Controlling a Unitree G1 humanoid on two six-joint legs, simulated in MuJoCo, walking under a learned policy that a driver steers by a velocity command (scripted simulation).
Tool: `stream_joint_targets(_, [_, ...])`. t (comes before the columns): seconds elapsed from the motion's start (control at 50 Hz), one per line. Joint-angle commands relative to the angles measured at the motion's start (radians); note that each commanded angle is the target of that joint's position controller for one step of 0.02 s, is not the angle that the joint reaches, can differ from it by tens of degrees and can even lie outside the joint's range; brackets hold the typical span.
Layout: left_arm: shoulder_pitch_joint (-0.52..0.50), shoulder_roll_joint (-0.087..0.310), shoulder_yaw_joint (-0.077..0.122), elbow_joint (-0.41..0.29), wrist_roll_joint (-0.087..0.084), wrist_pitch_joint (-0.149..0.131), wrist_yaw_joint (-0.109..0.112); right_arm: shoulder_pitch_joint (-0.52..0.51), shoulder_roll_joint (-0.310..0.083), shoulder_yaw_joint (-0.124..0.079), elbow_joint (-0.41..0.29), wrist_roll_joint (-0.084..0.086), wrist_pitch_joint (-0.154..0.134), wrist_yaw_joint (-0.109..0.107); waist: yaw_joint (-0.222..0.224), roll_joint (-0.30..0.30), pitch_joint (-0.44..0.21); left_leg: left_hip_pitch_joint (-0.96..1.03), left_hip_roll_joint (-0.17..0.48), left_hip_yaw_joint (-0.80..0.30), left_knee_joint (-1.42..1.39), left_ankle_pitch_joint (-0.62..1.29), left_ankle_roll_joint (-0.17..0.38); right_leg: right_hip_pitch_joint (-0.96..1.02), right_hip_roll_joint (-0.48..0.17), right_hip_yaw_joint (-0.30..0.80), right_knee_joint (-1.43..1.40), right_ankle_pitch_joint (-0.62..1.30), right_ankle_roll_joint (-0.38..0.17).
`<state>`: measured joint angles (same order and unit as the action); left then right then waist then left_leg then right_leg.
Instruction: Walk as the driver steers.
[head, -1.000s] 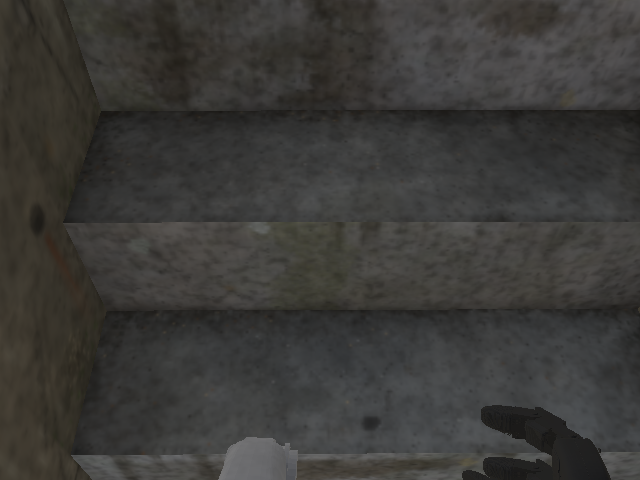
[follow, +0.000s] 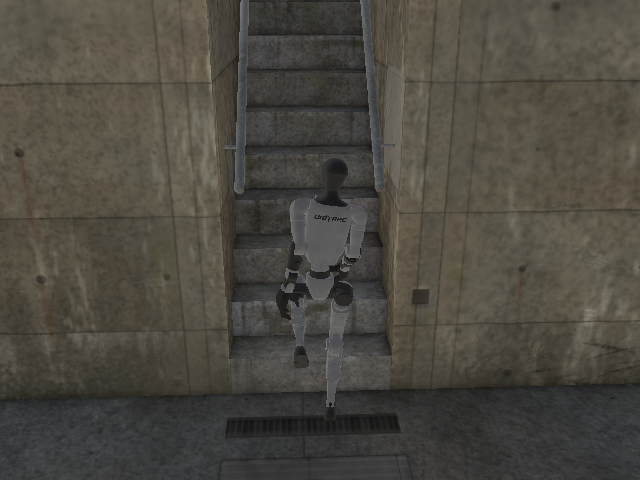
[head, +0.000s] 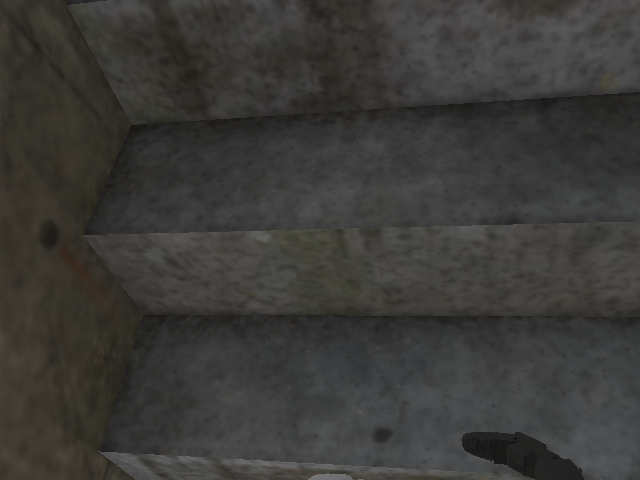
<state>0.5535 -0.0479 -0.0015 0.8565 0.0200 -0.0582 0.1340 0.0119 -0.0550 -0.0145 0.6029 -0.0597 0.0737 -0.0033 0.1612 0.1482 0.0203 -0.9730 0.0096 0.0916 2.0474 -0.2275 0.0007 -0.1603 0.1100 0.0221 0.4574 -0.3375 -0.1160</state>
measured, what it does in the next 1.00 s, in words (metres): climbs: left foot 0.22 m higher, then right foot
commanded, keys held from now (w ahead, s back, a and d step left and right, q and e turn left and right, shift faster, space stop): w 0.52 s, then no key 0.36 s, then w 0.12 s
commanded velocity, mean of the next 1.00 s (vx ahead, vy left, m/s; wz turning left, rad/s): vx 0.30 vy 0.13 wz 0.00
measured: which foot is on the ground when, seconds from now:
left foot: up 0.00-0.30, down 0.32-0.72, up 0.74-1.00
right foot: down 0.00-0.34, up 0.36-0.68, down 0.70-1.00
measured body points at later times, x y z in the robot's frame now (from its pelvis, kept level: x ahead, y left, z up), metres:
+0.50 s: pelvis +0.11 -0.03 +0.16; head +0.11 -0.09 +0.60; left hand +0.30 +0.18 +0.09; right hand +0.14 -0.29 -0.01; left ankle +0.13 +0.04 -0.52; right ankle +0.05 -0.16 -0.31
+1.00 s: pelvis +0.09 -0.04 +0.22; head +0.11 -0.12 +0.66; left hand +0.31 +0.13 +0.14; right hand +0.15 -0.30 +0.06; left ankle +0.11 +0.18 -0.40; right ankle +0.20 -0.19 -0.52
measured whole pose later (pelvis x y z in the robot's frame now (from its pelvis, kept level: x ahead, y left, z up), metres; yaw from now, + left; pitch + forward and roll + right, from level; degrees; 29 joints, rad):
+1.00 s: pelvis +0.09 -0.04 +0.22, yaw -6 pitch +1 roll +4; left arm 0.05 0.08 -0.03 0.72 0.01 0.02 0.05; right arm 0.27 -0.26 -0.10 0.65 -0.04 0.13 -0.02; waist -0.07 0.11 0.05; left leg -0.58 -0.06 -0.20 1.24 -0.16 -0.08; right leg -0.41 -0.07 0.17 0.42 -0.04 0.05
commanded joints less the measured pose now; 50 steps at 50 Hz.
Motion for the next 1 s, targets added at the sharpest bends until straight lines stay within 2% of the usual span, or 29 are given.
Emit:
stream_joint_targets(0.02, [0.236, 0.185, 0.053, 0.043, 0.005, 0.002, 0.008, -0.216, 0.009, -0.011, -0.13, 0.013, -0.022, -0.002, -0.009, -0.284, -0.032, -0.446, -0.013, 0.02, 0.071, -0.085, 0.028, 0.499, -0.299, 0.292, -0.086, 0.861, 0.003])
stream_joint_targets(0.06, [0.255, 0.206, 0.058, 0.047, 0.011, -0.018, -0.005, -0.28, 0.051, 0.01, -0.144, 0.006, -0.025, -0.003, -0.008, -0.3, -0.03, -0.633, -0.024, 0.015, 0.363, -0.229, 0.061, 0.542, -0.324, 0.316, -0.101, 0.742, -0.104])
stream_joint_targets(0.12, [0.218, 0.234, 0.054, 0.043, 0.015, 0.008, 0.0, -0.241, 0.032, 0.025, -0.142, -0.007, -0.028, 0.012, -0.079, -0.058, 0.02, -0.564, -0.007, 0.037, 0.197, -0.151, 0.057, 0.4, -0.327, 0.204, -0.041, 1.198, 0.08])
stream_joint_targets(0.2, [0.156, 0.225, 0.036, 0.057, 0.029, 0.031, 0.036, -0.33, 0.102, 0.072, -0.236, 0.051, 0.001, 0.006, -0.101, -0.343, 0.033, -0.388, -0.047, 0.062, -0.032, -0.195, 0.134, 0.224, -0.327, 0.196, -0.281, 1.224, 0.053])
stream_joint_targets(0.26, [0.032, 0.251, 0.038, -0.021, -0.016, -0.001, 0.044, -0.146, -0.008, 0.054, -0.123, 0.088, 0.012, -0.048, -0.185, -0.37, -0.134, 0.289, -0.172, 0.125, -0.624, -0.409, 0.167, 0.096, -0.315, 0.043, -0.276, 2.058, 0.077])
stream_joint_targets(0.3, [-0.045, 0.366, 0.074, -0.034, -0.062, -0.038, 0.032, 0.181, -0.153, -0.008, 0.002, 0.051, 0.036, -0.073, -0.318, -0.48, -0.303, 0.46, -0.247, 0.162, -0.704, -0.579, 0.181, 0.277, -0.375, -0.018, 0.002, 2.597, 0.083])
stream_joint_targets(0.34, [-0.084, 0.411, 0.111, -0.086, -0.079, 0.003, -0.019, 0.19, -0.17, -0.005, 0.015, 0.061, -0.021, -0.035, -0.317, -0.241, -0.347, 0.624, -0.223, -0.037, -1.161, -0.385, 0.301, 0.174, -0.246, -0.003, 0.404, 2.293, 0.188])
stream_joint_targets(0.38, [-0.321, 0.393, 0.116, -0.161, 0.016, 0.045, -0.072, 0.095, -0.2, -0.02, 0.051, 0.041, 0.002, -0.041, -0.351, 0.197, -0.251, 0.465, 0.179, -0.96, -1.645, -0.469, 0.622, -0.331, 0.096, 0.057, 1.466, 0.202, 0.202])
stream_joint_targets(0.4, [-0.468, 0.228, 0.047, -0.28, 0.064, 0.053, -0.074, 0.174, -0.162, -0.01, 0.116, 0.042, -0.009, -0.055, -0.313, -0.062, -0.003, 0.376, 0.122, -0.859, -1.59, -0.473, 0.526, -0.623, 0.064, 0.25, 1.636, 0.007, 0.112])
stream_joint_targets(0.42, [-0.408, 0.129, 0.01, -0.288, 0.078, 0.057, -0.081, 0.2, -0.187, -0.027, 0.171, 0.026, -0.026, -0.079, -0.235, -0.111, 0.083, 0.348, 0.126, -0.789, -1.514, -0.501, 0.449, -0.742, 0.03, 0.322, 1.658, -0.107, 0.045])
stream_joint_targets(0.48, [-0.245, 0.163, 0.014, -0.231, 0.07, 0.056, -0.079, 0.194, -0.131, -0.006, 0.248, 0.018, -0.073, -0.078, -0.1, -0.193, 0.075, 0.411, 0.061, -0.463, -1.54, -0.078, 0.351, -0.804, 0.048, 0.178, 1.719, -0.061, 0.063])
stream_joint_targets(0.56, [-0.328, 0.207, 0.025, -0.264, 0.021, 0.057, -0.072, 0.231, -0.198, -0.01, 0.264, 0.049, -0.132, -0.076, -0.116, -0.207, 0.059, 0.438, 0.113, -0.304, -1.62, 0.294, 0.321, -0.751, -0.024, 0.104, 1.556, 0.011, 0.097])
stream_joint_targets(0.6, [-0.298, 0.226, -0.003, -0.303, -0.016, 0.046, -0.109, -0.125, -0.242, -0.001, 0.137, 0.083, -0.147, -0.091, 0.017, -0.19, -0.031, 0.171, 0.017, -0.028, -1.67, 0.713, 0.195, -0.125, -0.124, 0.014, 0.72, 0.176, 0.09])
stream_joint_targets(0.62, [-0.316, 0.191, -0.019, -0.312, -0.06, 0.04, -0.11, -0.018, -0.278, -0.019, 0.149, 0.115, -0.129, -0.104, -0.024, -0.187, -0.061, 0.249, 0.015, -0.075, -1.631, 0.614, 0.243, 0.015, -0.127, -0.01, 0.323, 0.377, 0.077])
stream_joint_targets(0.64, [-0.466, 0.155, -0.048, -0.321, 0.06, 0.138, -0.244, 0.119, -0.327, -0.002, 0.201, 0.01, -0.118, 0.02, -0.061, -0.057, -0.164, 0.099, 0.025, -0.205, -1.754, 0.574, 0.346, 0.054, -0.008, -0.134, 0.556, 0.192, 0.157])
stream_joint_targets(0.66, [-0.381, 0.118, -0.08, -0.256, 0.034, 0.234, -0.295, -0.156, -0.34, -0.02, 0.072, -0.025, -0.066, 0.076, -0.013, 0.05, -0.128, 0.267, 0.128, -0.217, -1.789, 1.019, 0.358, 0.097, -0.066, 0.073, 0.301, 0.663, 0.08])
stream_joint_targets(0.68, [-0.182, 0.176, -0.057, -0.153, 0.046, 0.268, -0.282, -0.162, -0.263, -0.003, 0.065, -0.007, -0.045, 0.084, 0.024, -0.064, -0.191, 0.627, 0.082, -0.17, -1.628, 1.126, 0.328, -0.042, -0.06, 0.091, -0.139, 0.661, 0.058])
stream_joint_targets(0.7, [-0.331, 0.156, -0.056, -0.156, 0.078, 0.287, -0.318, 0.119, -0.198, 0.015, 0.116, 0.039, -0.034, 0.101, -0.121, -0.141, -0.218, 0.726, 0.028, -0.151, -1.475, 1.211, 0.274, -0.028, -0.011, 0.004, -0.253, 0.628, 0.016])
stream_joint_targets(0.72, [-0.473, 0.187, -0.062, -0.24, 0.025, 0.267, -0.328, 0.562, -0.158, 0.035, 0.215, 0.041, -0.029, 0.17, -0.311, -0.268, -0.434, 0.694, 0.038, -0.167, -1.535, 0.867, 0.193, 0.294, -0.194, 0.155, 0.005, 1.051, -0.152])
stream_joint_targets(0.74, [-0.446, 0.248, 0.023, -0.218, 0.015, 0.124, -0.132, 0.426, -0.273, -0.077, 0.108, 0.164, -0.085, 0.058, -0.171, -0.258, -0.325, 0.408, -0.056, -0.166, -1.116, -0.117, -0.001, 0.509, -0.419, 0.351, -0.03, 1.464, -0.012])
stream_joint_targets(0.76, [-0.453, 0.234, 0.006, -0.219, 0.029, 0.086, -0.047, 0.487, -0.241, -0.071, 0.146, 0.121, -0.079, 0.012, -0.205, -0.237, -0.284, 0.418, -0.035, -0.281, -0.835, -0.117, -0.034, 0.279, -0.464, 0.321, -0.001, 1.448, -0.013])
stream_joint_targets(0.78, [-0.477, 0.286, 0.022, -0.226, 0.054, 0.091, -0.029, 0.431, -0.227, -0.091, 0.124, 0.115, -0.054, -0.003, -0.187, -0.103, -0.257, 0.405, -0.07, -0.399, -0.556, -0.018, -0.088, 0.173, -0.47, 0.417, -0.079, 1.143, 0.008])
stream_joint_targets(0.82, [-0.554, 0.322, 0.026, -0.216, 0.036, 0.092, -0.048, 0.3, -0.195, -0.081, 0.001, 0.1, -0.014, -0.026, -0.219, -0.155, -0.118, 0.3, -0.113, -0.443, -0.586, 0.095, -0.108, 0.005, -0.424, 0.362, -0.16, 0.607, 0.052])
stream_joint_targets(0.84, [-0.524, 0.245, -0.001, -0.188, 0.011, 0.074, -0.052, 0.379, -0.179, -0.075, 0.004, 0.028, 0.014, -0.045, -0.298, -0.247, -0.066, 0.369, -0.101, -0.407, -0.796, 0.013, -0.109, -0.077, -0.353, 0.249, -0.195, 0.227, 0.054])
stream_joint_targets(0.86, [-0.678, 0.113, -0.076, -0.345, -0.017, 0.058, -0.233, 0.373, -0.174, -0.003, 0.038, 0.063, -0.052, 0.03, -0.213, -0.508, -0.112, 0.004, -0.084, -0.303, -0.835, -0.296, -0.132, 0.102, -0.265, 0.282, -0.213, -0.254, 0.004])
stream_joint_targets(0.88, [-0.601, 0.143, -0.046, -0.31, -0.007, 0.054, -0.273, 0.38, -0.177, -0.004, 0.071, 0.055, -0.079, 0.054, -0.171, -0.409, -0.063, 0.039, -0.079, -0.254, -0.851, -0.357, -0.133, 0.059, -0.299, 0.341, -0.262, -0.322, 0.009])
stream_joint_targets(0.9, [-0.467, 0.205, 0.008, -0.192, -0.025, 0.043, -0.125, 0.278, -0.181, -0.071, 0.014, 0.027, -0.001, -0.028, -0.189, -0.213, -0.033, 0.402, -0.029, -0.305, -0.957, 0.062, -0.107, -0.116, -0.353, 0.362, -0.247, 0.015, 0.063])
stream_joint_targets(0.92, [-0.418, 0.284, 0.02, -0.143, -0.024, 0.053, -0.076, 0.313, -0.172, -0.072, -0.014, 0.024, 0.055, -0.05, -0.223, -0.243, -0.026, 0.414, -0.045, -0.292, -0.975, 0.11, -0.095, -0.135, -0.355, 0.363, -0.255, -0.006, 0.105])
stream_joint_targets(1.0, [-0.632, 0.306, 0.016, -0.198, -0.008, 0.086, -0.061, 0.437, -0.116, -0.062, 0.028, 0.012, 0.053, -0.004, -0.313, -0.461, -0.092, 0.441, -0.074, -0.174, -0.675, 0.118, -0.058, -0.281, -0.286, 0.212, -0.173, -0.205, 0.04])
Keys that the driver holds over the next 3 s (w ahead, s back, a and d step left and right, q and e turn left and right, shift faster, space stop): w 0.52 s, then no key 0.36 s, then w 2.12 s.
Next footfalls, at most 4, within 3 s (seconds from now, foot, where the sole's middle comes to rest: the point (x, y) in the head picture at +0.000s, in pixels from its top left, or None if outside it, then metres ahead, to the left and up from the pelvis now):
0.32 left None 0.17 0.04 -0.56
0.70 right None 0.24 -0.19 -0.56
1.14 left None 0.13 0.13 -0.55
1.50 right None -0.15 0.02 -0.77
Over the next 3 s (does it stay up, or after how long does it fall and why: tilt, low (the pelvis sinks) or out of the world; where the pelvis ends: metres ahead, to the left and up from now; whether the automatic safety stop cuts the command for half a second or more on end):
stays up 0.05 0.17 0.08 its command is cut before an obstacle after 1.8 s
